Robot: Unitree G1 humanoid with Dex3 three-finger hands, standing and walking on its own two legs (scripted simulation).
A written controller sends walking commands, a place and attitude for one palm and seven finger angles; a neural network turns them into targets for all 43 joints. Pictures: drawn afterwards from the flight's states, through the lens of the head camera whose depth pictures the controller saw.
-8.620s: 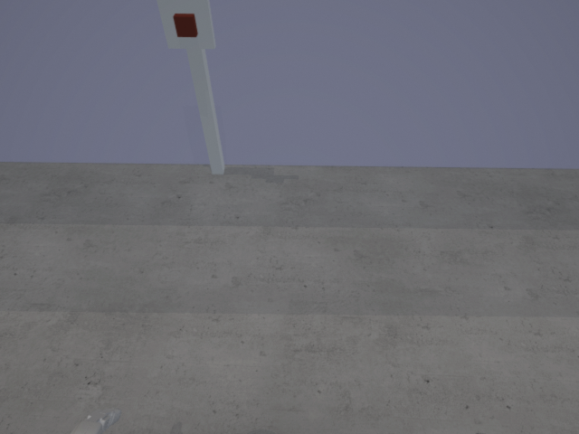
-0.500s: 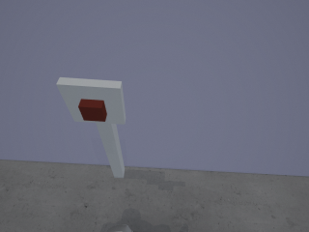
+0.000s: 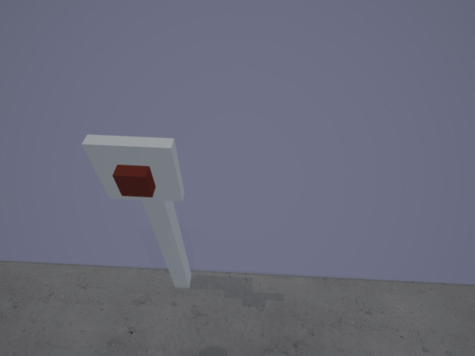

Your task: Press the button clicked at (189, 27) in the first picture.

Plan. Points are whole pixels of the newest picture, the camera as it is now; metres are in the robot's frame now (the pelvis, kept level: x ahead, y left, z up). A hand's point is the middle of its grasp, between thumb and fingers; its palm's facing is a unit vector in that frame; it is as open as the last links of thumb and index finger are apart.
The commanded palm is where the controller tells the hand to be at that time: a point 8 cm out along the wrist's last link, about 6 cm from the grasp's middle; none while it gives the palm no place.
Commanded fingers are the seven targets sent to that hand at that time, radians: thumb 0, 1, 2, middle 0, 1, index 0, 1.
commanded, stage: come to a stop and stand still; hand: left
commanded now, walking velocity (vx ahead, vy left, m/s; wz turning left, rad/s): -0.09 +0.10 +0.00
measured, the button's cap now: (135, 180) +0.45 +0.26 -0.01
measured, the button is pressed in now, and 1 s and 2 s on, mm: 0 0 0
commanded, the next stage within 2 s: look again from close up in 0.12 s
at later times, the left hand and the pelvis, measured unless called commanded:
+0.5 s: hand out of the picture +0.02 +0.23 -0.17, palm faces +0.00 -0.97 -0.23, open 7.4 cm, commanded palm none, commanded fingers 0.00 0.90 0.90 -0.20 -0.30 -0.20 -0.30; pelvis -0.03 +0.04 -0.01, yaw -1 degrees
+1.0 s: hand (97, 350) +0.13 +0.23 -0.04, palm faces +0.28 -0.95 -0.16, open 7.0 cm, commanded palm +0.07 +0.28 -0.06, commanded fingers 0.00 0.90 0.90 -0.47 -0.60 -0.47 -0.60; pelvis -0.04 +0.04 -0.01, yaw +2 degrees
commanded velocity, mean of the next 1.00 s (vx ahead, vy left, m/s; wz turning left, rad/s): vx -0.01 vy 0.01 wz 0.00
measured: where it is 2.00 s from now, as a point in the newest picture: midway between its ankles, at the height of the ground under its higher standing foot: outside the picture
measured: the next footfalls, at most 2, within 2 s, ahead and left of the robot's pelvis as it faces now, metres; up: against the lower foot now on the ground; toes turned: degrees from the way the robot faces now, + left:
none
